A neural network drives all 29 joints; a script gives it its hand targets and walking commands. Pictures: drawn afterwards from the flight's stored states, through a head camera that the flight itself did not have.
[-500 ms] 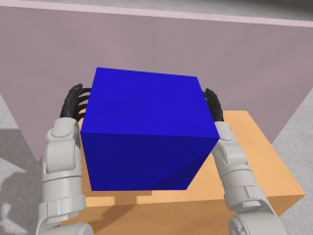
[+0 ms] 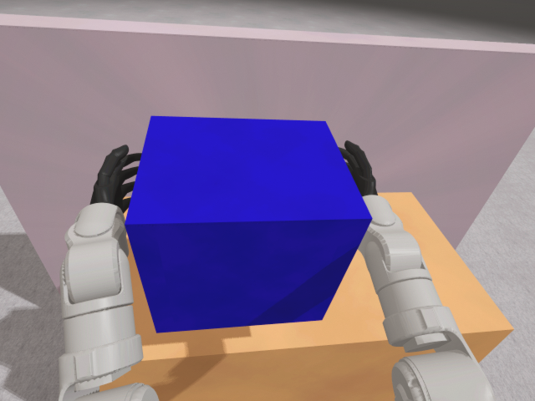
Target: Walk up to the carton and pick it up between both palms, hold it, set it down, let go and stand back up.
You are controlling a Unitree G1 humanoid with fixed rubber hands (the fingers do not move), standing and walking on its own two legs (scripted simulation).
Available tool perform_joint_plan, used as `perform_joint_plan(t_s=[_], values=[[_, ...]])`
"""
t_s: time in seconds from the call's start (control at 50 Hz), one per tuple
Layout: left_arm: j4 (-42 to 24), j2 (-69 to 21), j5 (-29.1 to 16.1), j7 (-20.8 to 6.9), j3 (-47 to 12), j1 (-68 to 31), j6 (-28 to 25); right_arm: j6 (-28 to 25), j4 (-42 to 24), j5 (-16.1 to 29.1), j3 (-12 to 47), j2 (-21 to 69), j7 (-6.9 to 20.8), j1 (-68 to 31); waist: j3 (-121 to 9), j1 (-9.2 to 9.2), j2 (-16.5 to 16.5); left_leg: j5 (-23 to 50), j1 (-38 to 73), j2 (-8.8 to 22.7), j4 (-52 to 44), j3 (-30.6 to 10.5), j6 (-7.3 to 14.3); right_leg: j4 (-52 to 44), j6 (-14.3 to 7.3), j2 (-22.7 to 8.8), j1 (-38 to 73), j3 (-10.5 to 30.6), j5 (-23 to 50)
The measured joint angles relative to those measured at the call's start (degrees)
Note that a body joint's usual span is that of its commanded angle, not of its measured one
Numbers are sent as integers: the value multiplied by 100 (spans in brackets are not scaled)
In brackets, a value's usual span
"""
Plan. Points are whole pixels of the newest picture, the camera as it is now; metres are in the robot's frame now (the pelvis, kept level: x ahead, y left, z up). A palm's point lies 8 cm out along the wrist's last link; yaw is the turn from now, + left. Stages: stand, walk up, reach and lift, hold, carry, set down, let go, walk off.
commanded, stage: hold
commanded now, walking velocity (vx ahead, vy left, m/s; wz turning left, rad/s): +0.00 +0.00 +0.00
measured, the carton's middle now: (242, 225) +0.35 +0.01 +0.14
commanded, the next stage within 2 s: none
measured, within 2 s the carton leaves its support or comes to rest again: neither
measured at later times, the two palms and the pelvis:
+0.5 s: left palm (108, 200) +0.35 +0.19 +0.19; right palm (357, 188) +0.36 -0.16 +0.20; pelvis +0.01 +0.00 +0.00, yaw +0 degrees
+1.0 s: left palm (111, 199) +0.34 +0.18 +0.19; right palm (360, 191) +0.36 -0.16 +0.19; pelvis +0.00 +0.00 +0.00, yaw +0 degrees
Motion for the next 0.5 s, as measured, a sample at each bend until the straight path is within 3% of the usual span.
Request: perform_joint_plan(t_s=[0.26, 0.5], values=[[515, 66, -19, 44, 29, -371, -155, -152, 303, -268, -272, 79, 90, -158, -116, 60, 72, 67, -185, -31, -35, 21, 36, 51, 21, -32, -230, 16, 29], [89, 13, 6, 50, -44, -10, -91, -102, 105, -4, -45, 6, 30, -34, -102, -28, -31, -125, -7, -18, 120, -27, 17, 11, 29, -15, 52, -16, -71]])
